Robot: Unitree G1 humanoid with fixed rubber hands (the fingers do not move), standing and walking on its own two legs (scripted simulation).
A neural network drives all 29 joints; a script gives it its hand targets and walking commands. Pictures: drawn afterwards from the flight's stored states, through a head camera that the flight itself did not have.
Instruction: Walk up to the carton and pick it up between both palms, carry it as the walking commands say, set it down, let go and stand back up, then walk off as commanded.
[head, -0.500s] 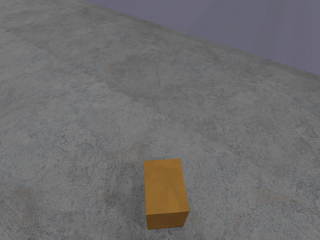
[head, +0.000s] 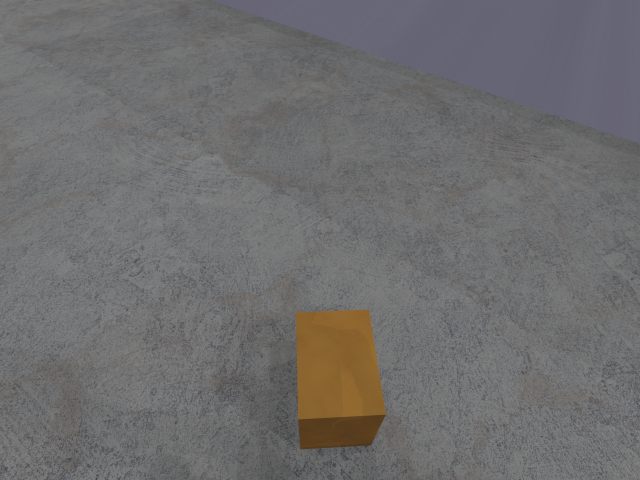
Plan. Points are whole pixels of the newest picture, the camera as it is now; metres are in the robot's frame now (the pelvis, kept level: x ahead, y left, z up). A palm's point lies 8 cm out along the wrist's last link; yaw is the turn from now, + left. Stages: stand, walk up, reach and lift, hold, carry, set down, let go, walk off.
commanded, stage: walk up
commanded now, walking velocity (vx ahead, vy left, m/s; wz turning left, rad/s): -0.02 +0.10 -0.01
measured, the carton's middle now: (334, 380) +0.48 -0.06 -0.62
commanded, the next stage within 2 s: stand in 0.88 s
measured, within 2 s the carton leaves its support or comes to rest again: neither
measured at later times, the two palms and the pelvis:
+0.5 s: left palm out of the picture +0.14 +0.18 -0.11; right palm out of the picture -0.09 -0.27 -0.11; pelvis +0.02 -0.04 +0.02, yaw -3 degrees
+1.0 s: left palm out of the picture +0.03 +0.14 -0.13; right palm out of the picture +0.03 -0.31 -0.13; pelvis +0.03 -0.08 +0.02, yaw -3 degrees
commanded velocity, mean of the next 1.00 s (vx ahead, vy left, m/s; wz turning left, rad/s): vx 0.04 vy -0.01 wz -0.01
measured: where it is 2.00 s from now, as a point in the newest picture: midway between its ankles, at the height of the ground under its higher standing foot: outside the picture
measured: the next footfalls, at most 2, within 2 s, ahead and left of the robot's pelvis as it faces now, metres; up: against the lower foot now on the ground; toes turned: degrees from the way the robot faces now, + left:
right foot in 0.54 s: +0.08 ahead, -0.20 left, +0.00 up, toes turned +4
